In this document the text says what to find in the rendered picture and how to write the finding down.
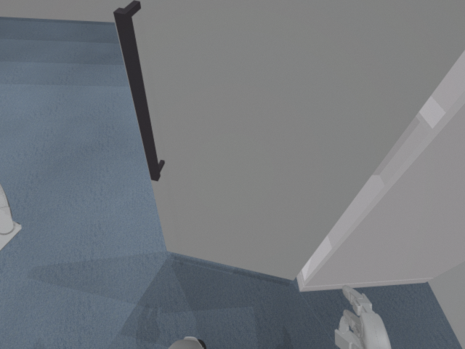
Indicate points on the handle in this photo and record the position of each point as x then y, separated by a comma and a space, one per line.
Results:
124, 24

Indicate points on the robot left shin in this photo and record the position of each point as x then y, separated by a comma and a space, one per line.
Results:
192, 338

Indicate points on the left robot hand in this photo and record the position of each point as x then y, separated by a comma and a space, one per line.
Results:
8, 228

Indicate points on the fridge door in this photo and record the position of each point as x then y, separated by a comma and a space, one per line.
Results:
271, 115

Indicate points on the right robot hand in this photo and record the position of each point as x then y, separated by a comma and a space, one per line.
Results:
369, 329

